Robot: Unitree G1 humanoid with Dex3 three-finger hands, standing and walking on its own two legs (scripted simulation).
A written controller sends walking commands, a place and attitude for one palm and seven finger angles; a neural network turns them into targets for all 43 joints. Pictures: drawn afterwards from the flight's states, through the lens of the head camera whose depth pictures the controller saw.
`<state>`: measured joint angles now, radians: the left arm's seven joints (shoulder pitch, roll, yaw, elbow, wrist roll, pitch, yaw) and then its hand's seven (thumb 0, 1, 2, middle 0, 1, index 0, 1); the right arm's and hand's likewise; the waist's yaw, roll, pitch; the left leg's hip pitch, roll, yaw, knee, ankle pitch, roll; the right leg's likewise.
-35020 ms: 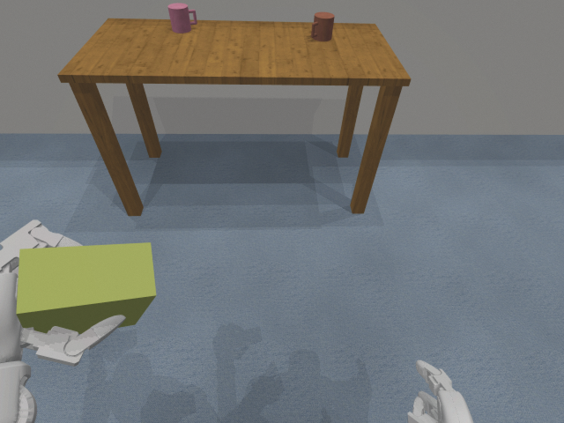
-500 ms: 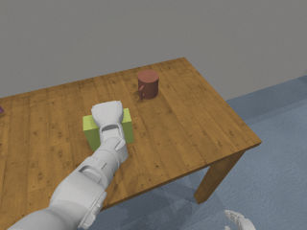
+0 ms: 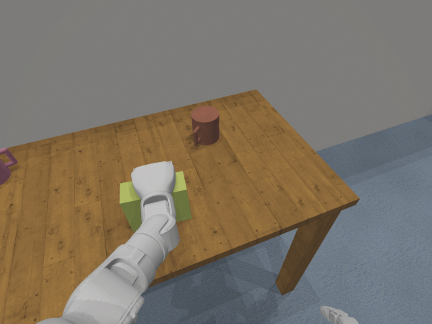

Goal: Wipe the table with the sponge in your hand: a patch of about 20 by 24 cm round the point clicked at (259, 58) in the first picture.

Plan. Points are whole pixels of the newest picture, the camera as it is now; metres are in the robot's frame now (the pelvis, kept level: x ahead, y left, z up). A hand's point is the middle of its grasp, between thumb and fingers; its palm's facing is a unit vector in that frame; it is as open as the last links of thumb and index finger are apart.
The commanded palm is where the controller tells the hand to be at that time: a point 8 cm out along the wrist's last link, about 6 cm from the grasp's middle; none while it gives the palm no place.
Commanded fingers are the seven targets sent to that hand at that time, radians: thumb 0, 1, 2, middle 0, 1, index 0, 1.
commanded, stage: wipe back along the third lane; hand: left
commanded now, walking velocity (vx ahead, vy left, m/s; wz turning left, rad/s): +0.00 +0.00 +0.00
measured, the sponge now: (159, 206) +0.37 +0.16 -0.02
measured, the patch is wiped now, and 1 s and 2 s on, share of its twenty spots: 1.00 1.00 1.00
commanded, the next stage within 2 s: slide back across to the middle lane in 0.92 s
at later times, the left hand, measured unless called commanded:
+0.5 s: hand (167, 208) +0.34 +0.13 +0.02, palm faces -0.03 -0.04 -1.00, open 9.7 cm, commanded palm +0.29 +0.11 +0.05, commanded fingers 0.00 0.10 1.30 -1.20 -1.60 -1.20 -1.60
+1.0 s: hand (170, 216) +0.33 +0.12 +0.01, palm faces -0.03 -0.05 -1.00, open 9.7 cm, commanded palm +0.29 +0.11 +0.04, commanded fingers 0.00 0.10 1.30 -1.20 -1.60 -1.20 -1.60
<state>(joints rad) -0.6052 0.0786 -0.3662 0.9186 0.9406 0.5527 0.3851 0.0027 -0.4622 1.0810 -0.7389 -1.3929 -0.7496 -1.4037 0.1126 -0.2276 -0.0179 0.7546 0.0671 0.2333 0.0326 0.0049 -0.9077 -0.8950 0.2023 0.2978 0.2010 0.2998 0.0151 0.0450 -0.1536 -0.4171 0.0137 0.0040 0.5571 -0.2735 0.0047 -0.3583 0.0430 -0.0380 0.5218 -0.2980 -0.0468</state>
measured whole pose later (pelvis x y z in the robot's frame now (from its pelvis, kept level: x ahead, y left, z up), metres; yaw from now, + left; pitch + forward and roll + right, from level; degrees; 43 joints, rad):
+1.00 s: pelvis -0.01 -0.02 +0.00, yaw +0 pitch +4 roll +0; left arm -0.42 0.05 -0.45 0.70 0.97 0.59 0.36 0.01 -0.46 1.08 -0.73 -1.40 -0.74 -1.41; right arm 0.04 -0.23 -0.01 0.71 0.08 0.25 0.06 0.01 -0.91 -0.90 0.20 0.30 0.20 0.30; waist 0.06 0.05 -0.15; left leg -0.37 0.02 0.00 0.56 -0.27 -0.02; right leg -0.33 0.05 -0.04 0.57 -0.31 -0.07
